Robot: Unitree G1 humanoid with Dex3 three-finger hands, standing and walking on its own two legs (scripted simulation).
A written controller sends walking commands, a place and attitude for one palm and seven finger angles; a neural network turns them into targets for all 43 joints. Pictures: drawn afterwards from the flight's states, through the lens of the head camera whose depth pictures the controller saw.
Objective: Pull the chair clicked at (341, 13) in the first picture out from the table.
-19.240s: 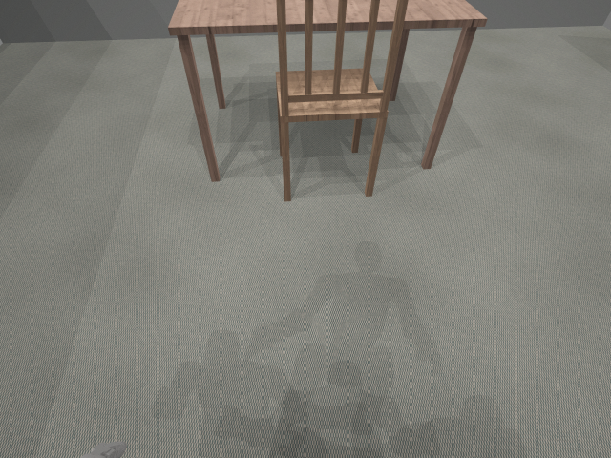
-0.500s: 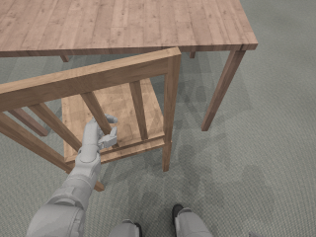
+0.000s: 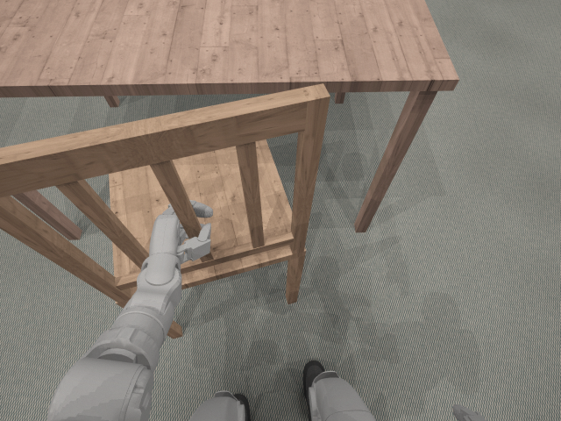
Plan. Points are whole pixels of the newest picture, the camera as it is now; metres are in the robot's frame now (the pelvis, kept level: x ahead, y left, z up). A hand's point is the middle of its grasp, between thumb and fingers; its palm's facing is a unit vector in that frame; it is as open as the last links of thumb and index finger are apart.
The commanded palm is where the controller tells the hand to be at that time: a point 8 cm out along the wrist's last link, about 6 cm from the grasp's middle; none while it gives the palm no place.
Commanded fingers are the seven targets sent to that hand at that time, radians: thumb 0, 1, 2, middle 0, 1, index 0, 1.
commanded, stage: step backward, pulling the chair out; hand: left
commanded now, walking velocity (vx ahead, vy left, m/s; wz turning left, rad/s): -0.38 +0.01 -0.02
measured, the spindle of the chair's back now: (189, 219) +0.42 +0.14 -0.04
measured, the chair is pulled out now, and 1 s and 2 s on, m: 0.15 0.15 0.15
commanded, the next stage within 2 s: none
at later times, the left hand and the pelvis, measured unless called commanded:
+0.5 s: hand (203, 241) +0.39 +0.11 -0.06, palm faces +0.02 -0.98 -0.21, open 5.3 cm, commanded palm +0.39 +0.17 -0.05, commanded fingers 0.00 0.90 0.90 -0.50 -1.45 -0.50 -1.45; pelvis +0.00 -0.01 +0.00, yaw -1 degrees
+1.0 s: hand (203, 241) +0.39 +0.11 -0.06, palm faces +0.01 -0.98 -0.21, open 5.3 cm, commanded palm +0.39 +0.17 -0.05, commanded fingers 0.00 0.90 0.90 -0.50 -1.45 -0.50 -1.45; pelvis +0.01 -0.01 +0.00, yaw -1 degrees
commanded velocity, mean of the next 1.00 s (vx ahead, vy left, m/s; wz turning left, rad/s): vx -0.38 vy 0.04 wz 0.00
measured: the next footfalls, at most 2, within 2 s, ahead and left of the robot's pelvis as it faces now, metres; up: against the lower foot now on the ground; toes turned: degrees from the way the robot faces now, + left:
none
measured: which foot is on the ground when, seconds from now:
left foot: down 0.00-1.00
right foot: down 0.00-1.00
